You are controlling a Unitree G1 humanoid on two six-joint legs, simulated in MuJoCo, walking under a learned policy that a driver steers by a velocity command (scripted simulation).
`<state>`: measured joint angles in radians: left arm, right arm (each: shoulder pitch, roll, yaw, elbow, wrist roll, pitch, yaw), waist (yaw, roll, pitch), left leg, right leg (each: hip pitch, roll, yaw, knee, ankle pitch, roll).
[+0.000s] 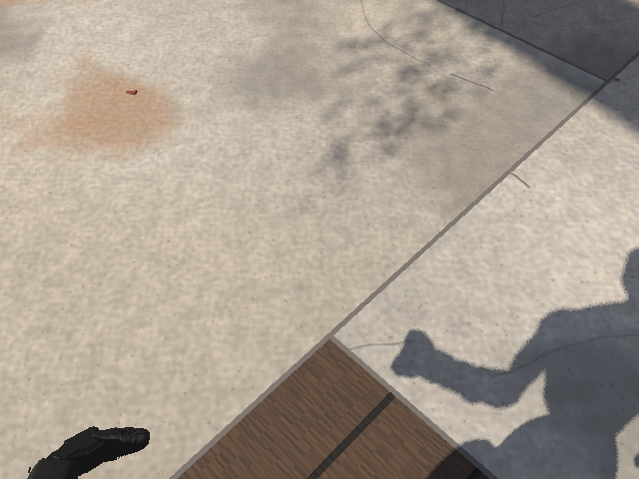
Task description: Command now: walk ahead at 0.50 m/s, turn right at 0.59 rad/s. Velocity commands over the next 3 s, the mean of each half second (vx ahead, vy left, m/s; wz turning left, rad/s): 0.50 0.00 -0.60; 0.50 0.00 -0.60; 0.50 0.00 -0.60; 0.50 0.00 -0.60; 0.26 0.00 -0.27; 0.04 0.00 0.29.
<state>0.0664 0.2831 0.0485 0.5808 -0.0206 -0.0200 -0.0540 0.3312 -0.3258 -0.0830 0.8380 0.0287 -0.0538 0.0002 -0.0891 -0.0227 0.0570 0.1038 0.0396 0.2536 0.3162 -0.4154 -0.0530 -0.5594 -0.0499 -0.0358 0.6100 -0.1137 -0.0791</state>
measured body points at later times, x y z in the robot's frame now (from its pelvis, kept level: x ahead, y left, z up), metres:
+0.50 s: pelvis +0.30 +0.00 +0.00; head +0.32 -0.02 +0.45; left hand +0.42 +0.28 -0.10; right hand +0.46 -0.30 -0.06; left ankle +0.45 +0.08 -0.73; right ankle +0.15 -0.10 -0.72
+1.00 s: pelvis +0.53 -0.11 +0.00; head +0.56 -0.14 +0.45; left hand +0.86 -0.07 -0.06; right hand +0.36 -0.36 -0.13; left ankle +0.45 +0.08 -0.72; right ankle +0.59 -0.27 -0.71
